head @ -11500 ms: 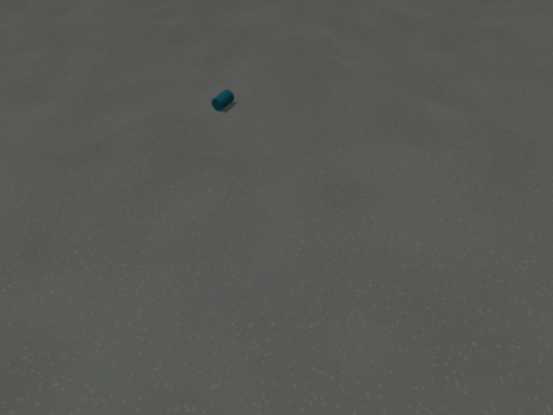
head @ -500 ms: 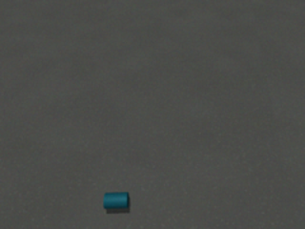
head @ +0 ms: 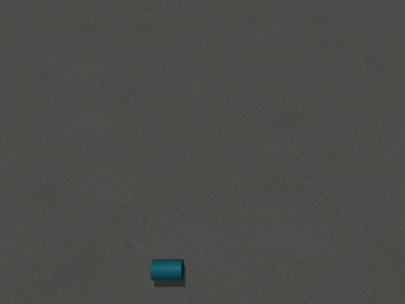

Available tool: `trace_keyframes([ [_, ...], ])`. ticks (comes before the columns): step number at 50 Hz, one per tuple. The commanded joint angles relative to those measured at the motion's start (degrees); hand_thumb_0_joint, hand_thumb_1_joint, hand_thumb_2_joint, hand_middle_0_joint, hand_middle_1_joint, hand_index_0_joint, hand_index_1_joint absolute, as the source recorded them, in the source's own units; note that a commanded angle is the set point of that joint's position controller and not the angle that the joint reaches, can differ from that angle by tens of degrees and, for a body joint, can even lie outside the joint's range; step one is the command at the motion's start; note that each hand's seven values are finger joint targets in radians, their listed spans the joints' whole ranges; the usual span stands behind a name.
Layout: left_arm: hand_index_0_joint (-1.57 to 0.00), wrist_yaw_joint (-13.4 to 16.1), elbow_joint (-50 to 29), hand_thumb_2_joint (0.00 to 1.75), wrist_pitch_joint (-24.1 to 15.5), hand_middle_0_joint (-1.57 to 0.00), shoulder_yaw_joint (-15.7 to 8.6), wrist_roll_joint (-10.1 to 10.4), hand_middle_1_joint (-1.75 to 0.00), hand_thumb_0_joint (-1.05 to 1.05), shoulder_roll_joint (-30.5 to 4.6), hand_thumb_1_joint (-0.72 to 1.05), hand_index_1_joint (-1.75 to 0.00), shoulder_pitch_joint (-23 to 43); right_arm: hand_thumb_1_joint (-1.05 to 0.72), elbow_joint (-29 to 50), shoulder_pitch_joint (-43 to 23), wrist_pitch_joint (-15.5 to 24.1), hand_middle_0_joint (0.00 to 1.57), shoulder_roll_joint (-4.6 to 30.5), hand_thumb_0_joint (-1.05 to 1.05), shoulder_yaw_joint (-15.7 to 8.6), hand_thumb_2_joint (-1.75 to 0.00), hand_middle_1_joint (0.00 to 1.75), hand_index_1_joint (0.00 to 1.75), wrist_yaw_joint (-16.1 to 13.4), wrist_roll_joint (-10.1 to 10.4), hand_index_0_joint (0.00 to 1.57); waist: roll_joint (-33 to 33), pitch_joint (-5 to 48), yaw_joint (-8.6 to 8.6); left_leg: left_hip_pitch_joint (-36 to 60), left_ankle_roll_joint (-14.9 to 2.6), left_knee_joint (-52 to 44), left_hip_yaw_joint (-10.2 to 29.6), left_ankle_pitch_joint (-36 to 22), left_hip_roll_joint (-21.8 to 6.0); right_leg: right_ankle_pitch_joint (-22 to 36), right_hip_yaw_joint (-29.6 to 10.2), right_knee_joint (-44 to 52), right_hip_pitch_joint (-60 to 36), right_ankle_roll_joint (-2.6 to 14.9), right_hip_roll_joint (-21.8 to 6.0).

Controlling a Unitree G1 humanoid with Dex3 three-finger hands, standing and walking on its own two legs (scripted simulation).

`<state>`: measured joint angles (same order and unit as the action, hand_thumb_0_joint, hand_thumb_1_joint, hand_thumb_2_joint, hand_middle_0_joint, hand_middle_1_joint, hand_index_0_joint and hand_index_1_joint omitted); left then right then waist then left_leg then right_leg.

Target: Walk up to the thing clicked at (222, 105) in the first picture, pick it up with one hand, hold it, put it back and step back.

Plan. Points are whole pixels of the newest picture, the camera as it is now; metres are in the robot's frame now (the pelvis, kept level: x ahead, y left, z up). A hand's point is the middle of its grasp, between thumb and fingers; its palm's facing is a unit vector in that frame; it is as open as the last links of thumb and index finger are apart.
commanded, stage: walk up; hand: left
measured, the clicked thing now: (167, 269) +0.41 +0.24 -0.73
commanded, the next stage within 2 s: stand in 1.86 s
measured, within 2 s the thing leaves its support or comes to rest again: neither
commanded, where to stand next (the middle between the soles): +0.02 +0.00 m, yaw -1 degrees
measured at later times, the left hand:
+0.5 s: hand out of the picture +0.12 +0.28 -0.15, palm faces -0.01 -0.95 -0.32, open 7.4 cm
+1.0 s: hand out of the picture +0.11 +0.26 -0.15, palm faces +0.02 -0.94 -0.33, open 7.4 cm
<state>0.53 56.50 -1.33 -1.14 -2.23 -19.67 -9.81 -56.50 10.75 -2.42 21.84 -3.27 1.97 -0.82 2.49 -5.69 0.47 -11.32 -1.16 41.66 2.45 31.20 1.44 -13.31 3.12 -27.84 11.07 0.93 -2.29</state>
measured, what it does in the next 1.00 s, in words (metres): steps on the spot: left foot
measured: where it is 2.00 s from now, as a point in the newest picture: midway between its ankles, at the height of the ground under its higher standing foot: outside the picture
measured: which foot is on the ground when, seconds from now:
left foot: up 0.00-0.06, down 0.08-1.00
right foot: down 0.00-1.00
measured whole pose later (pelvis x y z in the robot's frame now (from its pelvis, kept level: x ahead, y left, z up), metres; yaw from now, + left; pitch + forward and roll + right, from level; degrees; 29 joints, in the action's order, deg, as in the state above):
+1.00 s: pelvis +0.03 +0.00 +0.01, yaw +0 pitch -3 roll +0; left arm -1.0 64.4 0.8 -2.3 -0.6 -19.3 -5.5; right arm -63.4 6.2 0.6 20.8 -0.8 0.0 -0.5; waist 0.7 -3.6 0.1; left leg -3.3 2.7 18.7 2.4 12.9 -2.3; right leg -11.8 2.7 -20.5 6.1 -0.8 -1.9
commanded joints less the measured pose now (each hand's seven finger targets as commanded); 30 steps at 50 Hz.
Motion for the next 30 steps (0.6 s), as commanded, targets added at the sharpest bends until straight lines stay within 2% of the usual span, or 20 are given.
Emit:
trace_keyframes([
  [1, -0.20, 0.43, -3.79, 0.90, -1.63, -0.20, -4.12, 0.04, -0.30, 0.00, -15.56, 0.90, -0.30, 3.08, -0.90, 2.53, 0.73, 2.78, 0.20, 8.29, 0.00, -1.23, -0.90, 0.30, 0.30, -0.87, -0.22, 0.20, -12.94, 4.39, 0.55, -3.70, 1.32, -10.77, 0.48, -4.99, -3.00, 4.36, -13.05, 11.57, -5.29, 8.89, -12.14],
  [2, -0.20, 0.18, -3.67, 0.90, -1.19, -0.20, -4.01, 0.44, -0.30, 0.00, -15.17, 0.90, -0.30, 4.33, -0.90, 1.76, 1.67, 3.31, 0.20, 8.43, 0.00, -1.39, -0.90, 0.30, 0.30, -1.17, -0.36, 0.20, -11.82, 5.46, -0.44, -0.16, 1.51, -16.00, -0.84, -9.10, -2.39, 7.08, -10.08, 9.06, -4.46, 7.51, -10.27],
  [3, -0.20, -0.12, -3.86, 0.90, -0.61, -0.20, -3.84, 0.89, -0.30, 0.00, -14.83, 0.90, -0.30, 5.17, -0.90, 0.70, 3.27, 3.83, 0.20, 8.59, 0.00, -1.57, -0.90, 0.30, 0.30, -1.57, -0.47, 0.20, -10.61, 6.56, -1.63, 4.59, 1.80, -24.04, -1.83, -17.69, -1.95, 10.84, -7.41, 5.61, -3.13, 5.67, -8.70],
  [4, -0.20, -0.36, -4.25, 0.90, -0.08, -0.20, -3.58, 1.52, -0.30, 0.00, -13.27, 0.90, -0.30, 6.50, -0.90, -0.24, 4.14, 4.18, 0.20, 10.08, 0.00, -2.22, -0.90, 0.30, 0.30, -2.08, -0.98, 0.20, -8.57, 7.25, -2.26, 8.32, 1.82, -24.89, 0.39, -25.09, -2.99, 12.84, -4.91, 2.16, -0.07, 3.55, -6.84],
  [5, -0.20, -0.48, -4.78, 0.90, 0.29, -0.20, -3.26, 2.19, -0.30, 0.00, -11.71, 0.90, -0.30, 6.13, -0.90, -0.24, 3.96, 4.51, 0.20, 12.53, 0.00, -2.84, -0.90, 0.30, 0.30, -2.58, -1.05, 0.20, -3.60, 8.45, -1.55, 10.67, 0.66, -25.38, 6.29, -30.86, -8.22, 10.00, -2.28, -2.05, 2.64, 1.34, -3.46],
  [6, -0.20, -0.69, -4.08, 0.90, 0.81, -0.20, -2.80, 2.52, -0.30, 0.00, -10.01, 0.90, -0.30, 4.80, -0.90, 0.99, -0.01, 4.98, 0.20, 14.37, 0.00, -2.66, -0.90, 0.30, 0.30, -2.81, -0.87, 0.20, 0.80, 7.33, 0.24, 7.04, -2.16, -27.17, 13.64, -28.64, -14.29, 1.40, -2.00, -0.62, 3.60, -0.56, -1.03],
  [7, -0.20, -0.81, -2.16, 0.90, 1.51, -0.20, -3.33, 2.33, -0.30, 0.00, -11.85, 0.90, -0.30, 4.68, -0.90, 1.39, -3.45, 5.10, 0.20, 15.21, 0.00, -2.29, -0.90, 0.30, 0.30, -2.84, -0.34, 0.20, 0.64, 5.58, 0.90, -1.63, -5.06, -26.22, 12.37, -19.99, -15.02, -7.39, -3.23, 0.68, -3.05, -0.22, -1.01],
  [8, -0.20, -0.87, -1.32, 0.90, 1.47, -0.20, -3.36, 1.98, -0.30, 0.00, -12.20, 0.90, -0.30, 3.98, -0.90, 1.34, -5.47, 4.94, 0.20, 14.76, 0.00, -1.83, -0.90, 0.30, 0.30, -2.63, -0.13, 0.20, 1.19, 4.29, 1.48, -4.14, -4.62, -25.42, 10.62, -18.67, -13.87, -6.93, -3.48, 3.77, -6.16, 0.28, -1.63],
  [10, -0.20, -1.10, -0.47, 0.90, 0.91, -0.20, -3.12, 1.69, -0.30, 0.00, -12.34, 0.90, -0.30, 4.75, -0.90, 1.01, -5.65, 5.02, 0.20, 11.87, 0.00, -0.82, -0.90, 0.30, 0.30, -2.54, 0.03, 0.20, 2.64, 4.01, 1.36, -1.90, -1.28, -24.76, 5.28, -23.51, -9.65, 3.62, -4.64, 5.66, -6.52, 0.95, -3.49],
  [11, -0.20, -1.11, 0.12, 0.90, 0.88, -0.20, -3.12, 1.79, -0.30, 0.00, -12.71, 0.90, -0.30, 4.50, -0.90, 0.77, -5.32, 5.11, 0.20, 11.71, 0.00, -0.72, -0.90, 0.30, 0.30, -2.76, -0.08, 0.20, 4.20, 4.08, 0.89, -1.52, -0.57, -24.81, 4.98, -24.59, -9.05, 6.45, -4.97, 5.68, -6.16, 0.99, -3.67],
  [14, -0.20, -0.95, 1.77, 0.90, 1.04, -0.20, -2.75, 2.14, -0.30, 0.00, -12.44, 0.90, -0.30, 5.14, -0.90, -0.48, -4.22, 5.33, 0.20, 11.75, 0.00, -0.42, -0.90, 0.30, 0.30, -2.90, 0.14, 0.20, 4.46, 4.72, 0.29, 0.82, -0.35, -25.13, 5.42, -30.69, -9.53, 9.13, -4.07, 6.05, -6.61, 0.84, -3.53],
  [19, -0.20, -0.80, 3.09, 0.90, 0.95, -0.20, -2.18, 2.16, -0.30, 0.00, -12.37, 0.90, -0.30, 5.90, -0.90, -1.07, -4.24, 5.32, 0.20, 12.04, 0.00, -0.48, -0.90, 0.30, 0.30, -3.27, 0.81, 0.20, 1.76, 9.01, -0.35, 7.18, -0.26, -22.40, 3.27, -42.85, -9.42, 15.97, -3.83, 6.57, -7.67, 0.92, -4.44],
  [25, -0.20, -0.69, 3.99, 0.90, 0.91, -0.20, -2.13, 2.02, -0.30, 0.00, -12.15, 0.90, -0.30, 6.95, -0.90, -1.41, -5.73, 5.05, 0.20, 11.68, 0.00, -0.49, -0.90, 0.30, 0.30, -3.40, 0.79, 0.20, -1.62, 9.50, -0.49, 7.15, -0.21, -22.82, 2.51, -42.16, -9.12, 18.35, -4.10, 7.03, -9.03, 0.52, -5.28],
  [30, -0.20, -0.60, 4.55, 0.90, 0.74, -0.20, -2.46, 1.76, -0.30, 0.00, -12.21, 0.90, -0.30, 7.53, -0.90, -1.60, -7.17, 4.87, 0.20, 11.28, 0.00, -0.28, -0.90, 0.30, 0.30, -3.18, 0.58, 0.20, -3.84, 8.89, -0.39, 7.00, -0.12, -23.46, 2.34, -37.58, -8.80, 17.09, -4.38, 8.22, -9.05, 0.14, -5.66],
])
